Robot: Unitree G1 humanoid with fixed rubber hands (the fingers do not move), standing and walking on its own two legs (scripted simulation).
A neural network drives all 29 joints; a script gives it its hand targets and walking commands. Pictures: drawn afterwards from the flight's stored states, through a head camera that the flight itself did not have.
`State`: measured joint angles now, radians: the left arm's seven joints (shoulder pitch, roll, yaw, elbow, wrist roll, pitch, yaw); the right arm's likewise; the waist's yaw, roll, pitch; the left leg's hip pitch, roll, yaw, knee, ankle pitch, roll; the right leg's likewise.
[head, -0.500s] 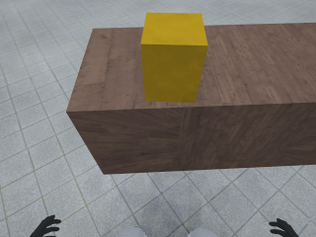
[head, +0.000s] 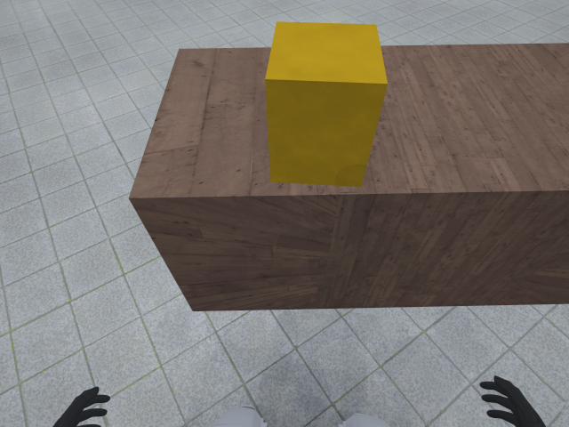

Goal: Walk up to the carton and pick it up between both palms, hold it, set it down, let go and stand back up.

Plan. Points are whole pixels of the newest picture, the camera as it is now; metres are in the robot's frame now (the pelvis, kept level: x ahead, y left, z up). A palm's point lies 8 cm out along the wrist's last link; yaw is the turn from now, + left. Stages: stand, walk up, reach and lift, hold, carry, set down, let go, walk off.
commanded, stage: walk up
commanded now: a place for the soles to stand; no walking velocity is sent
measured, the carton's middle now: (320, 107) +0.70 -0.04 +0.03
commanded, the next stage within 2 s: none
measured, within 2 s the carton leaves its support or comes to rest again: neither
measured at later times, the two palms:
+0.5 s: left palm out of the picture +0.10 +0.31 -0.08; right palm out of the picture +0.14 -0.31 -0.07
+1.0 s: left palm out of the picture +0.09 +0.31 -0.07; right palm out of the picture +0.11 -0.31 -0.07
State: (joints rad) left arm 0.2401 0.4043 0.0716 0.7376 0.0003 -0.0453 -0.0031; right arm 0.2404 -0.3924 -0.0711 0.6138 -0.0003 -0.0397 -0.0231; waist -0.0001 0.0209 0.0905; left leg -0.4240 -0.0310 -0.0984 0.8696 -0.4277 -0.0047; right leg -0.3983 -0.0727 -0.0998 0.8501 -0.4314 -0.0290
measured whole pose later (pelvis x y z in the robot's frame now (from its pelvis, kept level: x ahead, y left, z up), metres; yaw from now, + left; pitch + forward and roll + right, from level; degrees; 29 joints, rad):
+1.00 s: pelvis +0.00 -0.01 +0.00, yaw +3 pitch -2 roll -1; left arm 0.24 0.42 0.07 0.74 0.00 -0.05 -0.03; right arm 0.35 -0.39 -0.07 0.61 0.00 -0.08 -0.01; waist 0.00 0.02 0.09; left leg -0.40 -0.03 -0.13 0.85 -0.43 0.00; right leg -0.47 -0.06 -0.07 1.07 -0.53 -0.03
